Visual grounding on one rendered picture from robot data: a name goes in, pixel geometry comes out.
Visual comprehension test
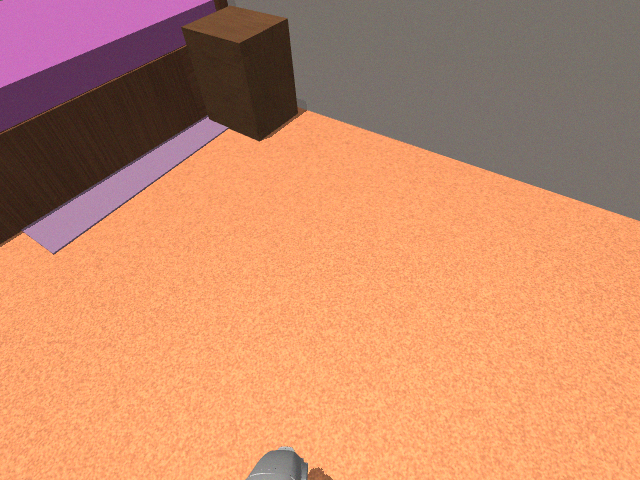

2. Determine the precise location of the bed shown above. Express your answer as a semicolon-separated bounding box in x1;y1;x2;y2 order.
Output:
0;0;228;244

